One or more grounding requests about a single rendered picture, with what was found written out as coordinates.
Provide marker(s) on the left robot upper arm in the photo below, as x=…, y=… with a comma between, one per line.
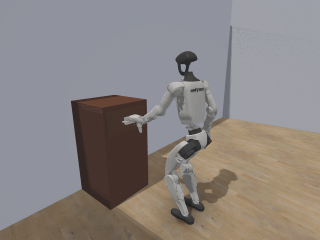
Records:
x=173, y=90

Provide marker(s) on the robot right forearm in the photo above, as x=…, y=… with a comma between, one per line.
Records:
x=208, y=122

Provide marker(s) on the drawer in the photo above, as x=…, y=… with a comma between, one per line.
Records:
x=114, y=124

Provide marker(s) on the robot left forearm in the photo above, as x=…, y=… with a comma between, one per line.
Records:
x=149, y=116

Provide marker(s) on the right robot upper arm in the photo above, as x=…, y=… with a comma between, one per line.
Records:
x=209, y=99

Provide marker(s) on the robot left hand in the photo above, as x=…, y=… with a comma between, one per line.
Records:
x=133, y=118

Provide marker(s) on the handle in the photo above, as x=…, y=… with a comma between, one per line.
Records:
x=127, y=122

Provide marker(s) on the left robot shin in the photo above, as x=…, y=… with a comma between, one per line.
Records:
x=177, y=194

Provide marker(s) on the left robot foot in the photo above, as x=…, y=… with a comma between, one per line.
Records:
x=187, y=219

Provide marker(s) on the cabinet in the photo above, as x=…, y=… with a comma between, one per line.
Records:
x=114, y=168

